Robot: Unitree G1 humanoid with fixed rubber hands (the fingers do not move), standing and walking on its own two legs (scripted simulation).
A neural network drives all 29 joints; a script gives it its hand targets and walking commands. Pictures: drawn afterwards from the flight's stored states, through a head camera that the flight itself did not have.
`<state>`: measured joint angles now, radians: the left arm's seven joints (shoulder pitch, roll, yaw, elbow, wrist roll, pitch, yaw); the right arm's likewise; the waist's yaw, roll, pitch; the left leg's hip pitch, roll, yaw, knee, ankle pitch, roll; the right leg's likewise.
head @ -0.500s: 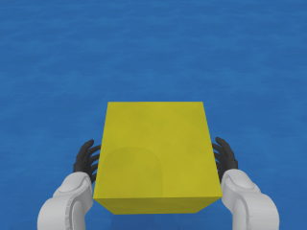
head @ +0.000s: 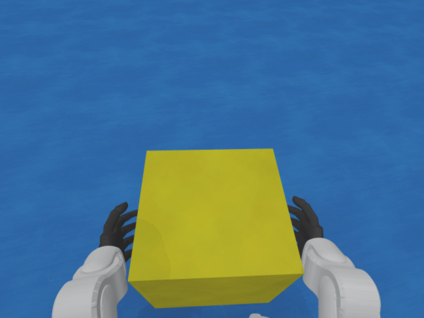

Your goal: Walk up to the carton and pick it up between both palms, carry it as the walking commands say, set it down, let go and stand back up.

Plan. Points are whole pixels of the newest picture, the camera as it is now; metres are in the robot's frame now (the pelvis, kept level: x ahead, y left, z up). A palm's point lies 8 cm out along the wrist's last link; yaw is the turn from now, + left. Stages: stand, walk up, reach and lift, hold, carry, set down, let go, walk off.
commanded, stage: carry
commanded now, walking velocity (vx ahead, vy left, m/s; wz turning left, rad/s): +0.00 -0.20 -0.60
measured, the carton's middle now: (211, 231) +0.29 +0.02 +0.04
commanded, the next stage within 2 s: none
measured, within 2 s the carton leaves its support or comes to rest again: neither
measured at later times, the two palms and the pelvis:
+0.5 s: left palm (237, 305) +0.16 -0.02 +0.05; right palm out of the picture +0.09 -0.32 +0.08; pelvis -0.10 -0.12 -0.01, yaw -16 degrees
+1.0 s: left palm out of the picture +0.06 -0.21 +0.07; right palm out of the picture -0.11 -0.47 +0.06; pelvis -0.23 -0.20 -0.01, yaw -28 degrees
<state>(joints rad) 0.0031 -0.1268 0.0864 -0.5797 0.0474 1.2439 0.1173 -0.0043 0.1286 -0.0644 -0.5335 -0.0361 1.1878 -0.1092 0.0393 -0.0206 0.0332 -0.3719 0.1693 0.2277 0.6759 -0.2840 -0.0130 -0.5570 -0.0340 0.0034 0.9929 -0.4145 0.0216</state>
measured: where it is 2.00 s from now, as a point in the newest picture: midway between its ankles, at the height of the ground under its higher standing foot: outside the picture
